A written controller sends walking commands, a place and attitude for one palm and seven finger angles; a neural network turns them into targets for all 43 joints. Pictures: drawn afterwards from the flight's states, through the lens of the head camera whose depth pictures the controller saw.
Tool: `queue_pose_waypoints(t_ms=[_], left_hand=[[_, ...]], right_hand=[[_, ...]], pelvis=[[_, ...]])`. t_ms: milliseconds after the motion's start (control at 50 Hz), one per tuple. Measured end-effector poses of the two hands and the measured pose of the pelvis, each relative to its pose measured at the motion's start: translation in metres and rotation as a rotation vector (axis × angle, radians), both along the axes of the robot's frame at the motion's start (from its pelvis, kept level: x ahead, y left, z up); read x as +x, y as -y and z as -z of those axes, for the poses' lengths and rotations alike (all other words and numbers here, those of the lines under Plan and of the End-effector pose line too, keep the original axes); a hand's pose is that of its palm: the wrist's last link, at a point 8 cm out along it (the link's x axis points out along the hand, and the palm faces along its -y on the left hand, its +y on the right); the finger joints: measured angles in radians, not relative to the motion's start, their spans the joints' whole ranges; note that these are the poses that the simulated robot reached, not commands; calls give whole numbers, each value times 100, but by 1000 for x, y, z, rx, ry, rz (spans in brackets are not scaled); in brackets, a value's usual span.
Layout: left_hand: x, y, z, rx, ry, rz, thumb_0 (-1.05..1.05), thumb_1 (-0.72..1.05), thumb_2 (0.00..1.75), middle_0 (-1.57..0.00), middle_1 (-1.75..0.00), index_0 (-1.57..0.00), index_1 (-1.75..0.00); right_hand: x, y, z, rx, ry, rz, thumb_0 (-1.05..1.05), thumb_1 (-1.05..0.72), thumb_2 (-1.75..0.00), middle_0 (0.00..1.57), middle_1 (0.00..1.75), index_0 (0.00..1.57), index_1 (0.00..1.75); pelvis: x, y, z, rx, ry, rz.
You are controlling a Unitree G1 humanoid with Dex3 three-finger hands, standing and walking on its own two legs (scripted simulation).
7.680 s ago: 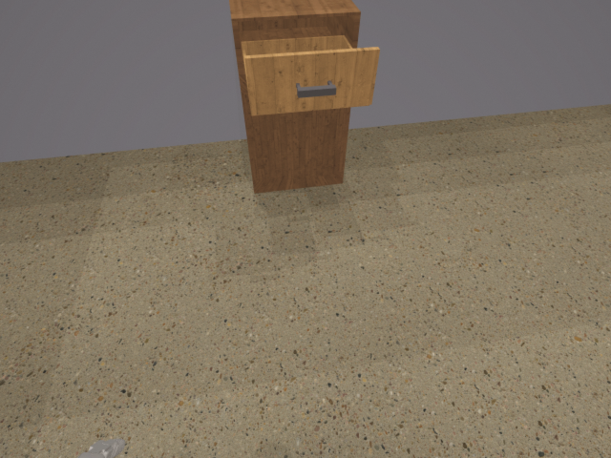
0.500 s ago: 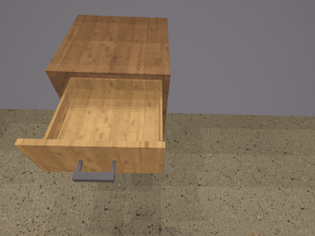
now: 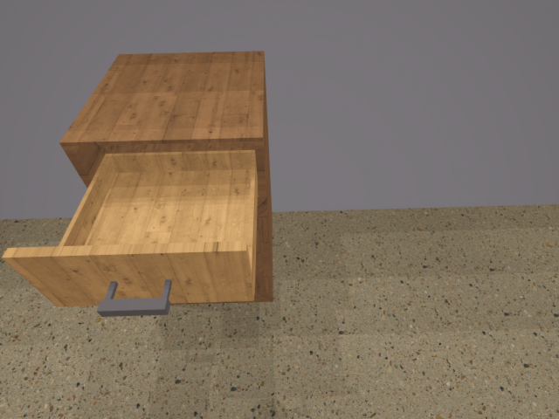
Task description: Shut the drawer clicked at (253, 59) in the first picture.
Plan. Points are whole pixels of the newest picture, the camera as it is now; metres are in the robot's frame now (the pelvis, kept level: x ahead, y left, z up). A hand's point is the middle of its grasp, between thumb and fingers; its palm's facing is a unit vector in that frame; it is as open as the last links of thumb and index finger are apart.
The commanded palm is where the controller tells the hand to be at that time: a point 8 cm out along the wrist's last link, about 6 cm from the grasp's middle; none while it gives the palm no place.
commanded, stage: come to a stop and stand still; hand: left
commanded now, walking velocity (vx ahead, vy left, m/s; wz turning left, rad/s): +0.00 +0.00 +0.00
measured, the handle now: (137, 296) +0.33 +0.28 -0.08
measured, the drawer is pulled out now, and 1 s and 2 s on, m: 0.30 0.30 0.30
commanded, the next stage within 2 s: look again from close up in 1.22 s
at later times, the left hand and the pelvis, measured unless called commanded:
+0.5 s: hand out of the picture -0.03 +0.18 -0.17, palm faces +0.06 -0.99 -0.15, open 7.4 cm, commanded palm none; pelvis +0.00 +0.04 +0.00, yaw -1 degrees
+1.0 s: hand out of the picture +0.00 +0.22 -0.17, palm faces +0.04 -0.98 -0.17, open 7.4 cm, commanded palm none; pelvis +0.01 +0.06 +0.01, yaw -1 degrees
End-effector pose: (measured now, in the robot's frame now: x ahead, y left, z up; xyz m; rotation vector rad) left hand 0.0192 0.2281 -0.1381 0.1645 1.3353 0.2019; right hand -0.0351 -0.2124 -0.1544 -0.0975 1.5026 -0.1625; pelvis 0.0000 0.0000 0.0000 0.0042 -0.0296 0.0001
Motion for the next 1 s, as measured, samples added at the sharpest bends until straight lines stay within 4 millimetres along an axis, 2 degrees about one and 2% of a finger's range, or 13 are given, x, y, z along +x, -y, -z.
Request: queue_pose_waypoints(t_ms=[160,240,340,600,800,1000], left_hand=[[-33,6,3,-42,-73,-28,1,93,89,-20,-30,-20,-30],[-45,7,5,-65,-105,-36,0,91,89,-20,-30,-20,-30],[-52,5,6,-86,-119,-43,0,91,89,-20,-30,-20,-30],[-45,-16,7,-90,-110,-28,0,91,89,-20,-30,-20,-30],[-36,-31,5,-74,-110,-14,0,91,89,-20,-30,-20,-30],[-28,-38,4,-65,-109,-9,0,91,89,-20,-30,-20,-30]], right_hand=[[-33,-9,-7,3,-62,10,0,-91,-90,20,30,20,30],[-37,-18,-10,1,-62,17,0,-91,-90,20,30,20,30],[-33,-32,-11,5,-44,16,0,-91,-90,20,30,20,30],[6,-65,-9,24,55,6,0,-91,-90,20,30,20,30],[14,-67,-10,6,63,8,0,-92,-90,20,30,20,30],[17,-65,-11,-4,51,3,0,-91,-90,20,30,20,30]], pelvis=[[-6,-5,-3,-7,0,3],[-6,-11,-3,-8,-5,5],[-5,-20,-4,-5,-9,8],[2,-43,-5,0,-14,19],[8,-54,-5,2,-17,25],[14,-57,-5,2,-17,22]])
